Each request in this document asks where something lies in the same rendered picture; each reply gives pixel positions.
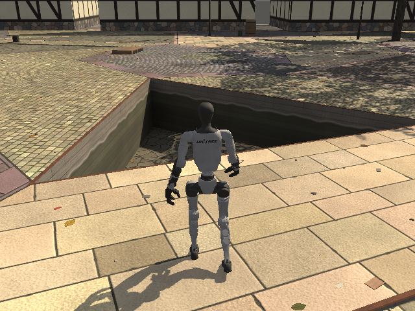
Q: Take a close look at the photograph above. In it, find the robot left upper arm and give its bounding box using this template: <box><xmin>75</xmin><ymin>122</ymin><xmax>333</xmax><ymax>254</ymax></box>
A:
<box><xmin>176</xmin><ymin>131</ymin><xmax>193</xmax><ymax>168</ymax></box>

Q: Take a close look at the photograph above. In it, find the robot right forearm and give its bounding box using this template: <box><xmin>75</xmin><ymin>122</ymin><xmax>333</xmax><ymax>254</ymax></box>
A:
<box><xmin>231</xmin><ymin>154</ymin><xmax>240</xmax><ymax>171</ymax></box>

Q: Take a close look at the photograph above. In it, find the robot left thigh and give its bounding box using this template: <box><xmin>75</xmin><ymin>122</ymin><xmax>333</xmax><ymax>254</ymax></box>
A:
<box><xmin>185</xmin><ymin>180</ymin><xmax>199</xmax><ymax>221</ymax></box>

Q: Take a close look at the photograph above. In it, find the humanoid robot torso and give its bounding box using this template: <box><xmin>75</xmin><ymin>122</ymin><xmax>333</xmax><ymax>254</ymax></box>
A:
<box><xmin>192</xmin><ymin>129</ymin><xmax>222</xmax><ymax>194</ymax></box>

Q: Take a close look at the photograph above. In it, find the right robot hand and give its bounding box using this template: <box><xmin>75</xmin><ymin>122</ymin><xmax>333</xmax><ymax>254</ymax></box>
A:
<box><xmin>224</xmin><ymin>166</ymin><xmax>239</xmax><ymax>177</ymax></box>

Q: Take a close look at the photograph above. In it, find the robot left forearm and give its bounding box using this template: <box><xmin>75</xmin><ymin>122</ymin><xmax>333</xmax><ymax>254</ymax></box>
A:
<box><xmin>167</xmin><ymin>158</ymin><xmax>182</xmax><ymax>190</ymax></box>

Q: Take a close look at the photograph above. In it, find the robot right upper arm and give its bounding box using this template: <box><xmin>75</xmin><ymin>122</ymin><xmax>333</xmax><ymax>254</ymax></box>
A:
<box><xmin>220</xmin><ymin>130</ymin><xmax>238</xmax><ymax>164</ymax></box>

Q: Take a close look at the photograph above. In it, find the left robot hand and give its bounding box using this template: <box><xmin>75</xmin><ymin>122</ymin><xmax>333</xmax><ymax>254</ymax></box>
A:
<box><xmin>165</xmin><ymin>187</ymin><xmax>180</xmax><ymax>205</ymax></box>

